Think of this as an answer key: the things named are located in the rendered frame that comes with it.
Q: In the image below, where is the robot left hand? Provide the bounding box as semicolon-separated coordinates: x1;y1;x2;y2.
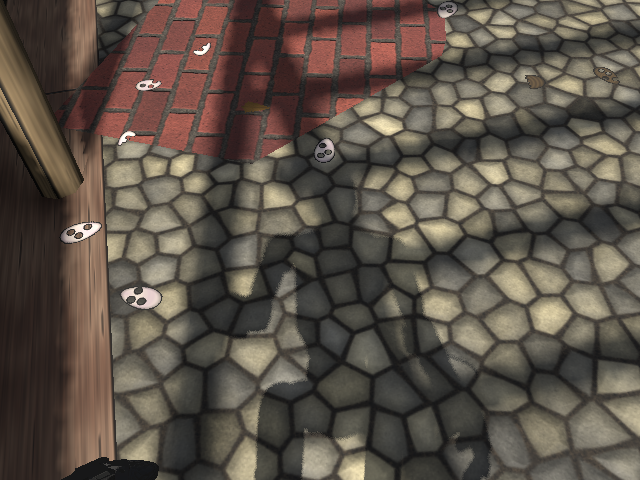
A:
61;457;159;480

